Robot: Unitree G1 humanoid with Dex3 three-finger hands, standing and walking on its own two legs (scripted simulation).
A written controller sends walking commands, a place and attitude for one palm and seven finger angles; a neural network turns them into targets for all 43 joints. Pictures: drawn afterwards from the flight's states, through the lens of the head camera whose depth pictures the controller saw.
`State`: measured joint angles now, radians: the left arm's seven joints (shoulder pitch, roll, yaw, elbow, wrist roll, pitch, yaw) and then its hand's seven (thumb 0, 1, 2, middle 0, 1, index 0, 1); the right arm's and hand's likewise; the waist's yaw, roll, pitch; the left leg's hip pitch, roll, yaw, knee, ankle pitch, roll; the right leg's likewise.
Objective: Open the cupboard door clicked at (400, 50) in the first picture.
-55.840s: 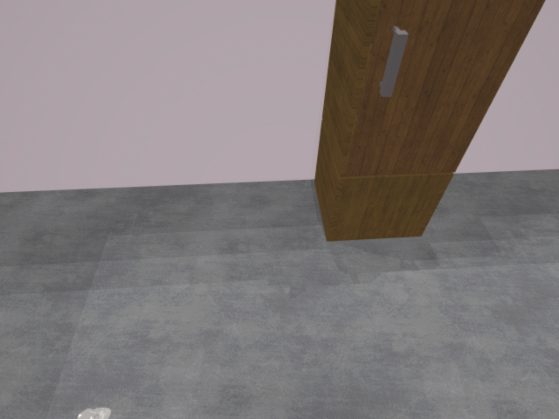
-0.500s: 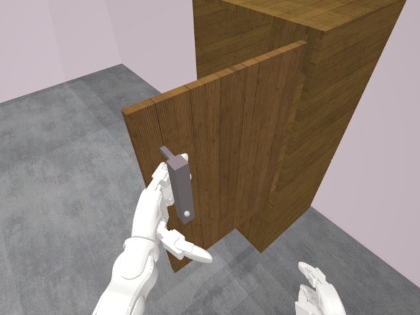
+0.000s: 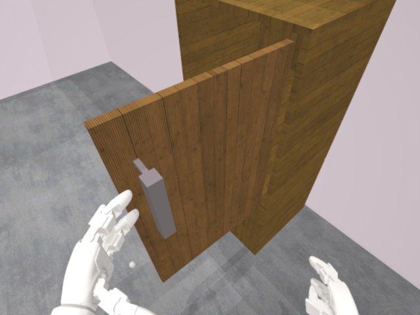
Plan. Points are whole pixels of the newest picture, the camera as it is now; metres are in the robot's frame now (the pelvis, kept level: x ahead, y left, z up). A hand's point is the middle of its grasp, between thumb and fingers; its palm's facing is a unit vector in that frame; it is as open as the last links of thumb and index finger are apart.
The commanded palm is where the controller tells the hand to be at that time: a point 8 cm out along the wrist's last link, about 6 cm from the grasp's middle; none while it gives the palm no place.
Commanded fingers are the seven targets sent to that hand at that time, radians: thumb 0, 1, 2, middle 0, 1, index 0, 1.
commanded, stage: slide the hand sideways off the handle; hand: left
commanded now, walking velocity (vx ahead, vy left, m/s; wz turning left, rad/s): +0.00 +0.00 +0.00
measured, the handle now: (153, 199) +0.29 +0.13 +0.11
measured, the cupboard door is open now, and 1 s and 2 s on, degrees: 87 87 87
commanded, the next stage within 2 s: draw the hand back to the body in 0.30 s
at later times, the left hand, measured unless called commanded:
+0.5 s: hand (108, 282) +0.15 +0.16 +0.10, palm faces +0.01 -1.00 -0.03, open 16.3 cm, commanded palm +0.12 +0.22 +0.12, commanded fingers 0.00 -0.50 0.30 -0.15 -0.30 -0.15 -0.30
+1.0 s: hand (57, 263) +0.16 +0.22 +0.14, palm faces +0.17 -0.96 -0.23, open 15.7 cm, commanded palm +0.12 +0.27 +0.15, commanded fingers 0.00 -0.12 0.47 -0.16 -0.30 -0.16 -0.30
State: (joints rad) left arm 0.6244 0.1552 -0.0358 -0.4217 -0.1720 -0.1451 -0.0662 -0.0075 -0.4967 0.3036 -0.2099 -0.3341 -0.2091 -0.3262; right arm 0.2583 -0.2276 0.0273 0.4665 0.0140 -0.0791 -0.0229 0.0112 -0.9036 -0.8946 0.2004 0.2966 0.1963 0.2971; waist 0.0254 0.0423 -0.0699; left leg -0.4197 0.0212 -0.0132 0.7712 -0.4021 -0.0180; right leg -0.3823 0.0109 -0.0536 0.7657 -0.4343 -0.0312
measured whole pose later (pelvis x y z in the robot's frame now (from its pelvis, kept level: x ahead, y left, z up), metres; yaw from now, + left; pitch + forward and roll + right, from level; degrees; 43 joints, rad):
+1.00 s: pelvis -0.02 +0.02 +0.01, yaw +1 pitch -1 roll -2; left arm 0.56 0.29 0.16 -0.48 -0.16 -0.02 -0.05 -0.01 -0.39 0.35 -0.16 -0.30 -0.16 -0.30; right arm 0.24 -0.22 0.06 0.56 0.03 -0.21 -0.10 0.01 -0.90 -0.89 0.20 0.30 0.20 0.30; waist 0.06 0.05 -0.04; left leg -0.33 0.01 -0.02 0.71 -0.36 0.01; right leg -0.26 0.00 -0.06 0.65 -0.36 0.00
